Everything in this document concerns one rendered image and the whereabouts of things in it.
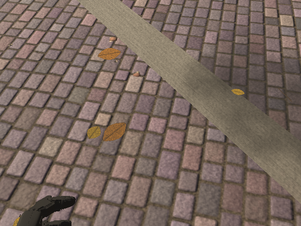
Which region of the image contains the robot left hand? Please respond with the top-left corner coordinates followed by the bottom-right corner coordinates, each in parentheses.
top-left (16, 195), bottom-right (76, 226)

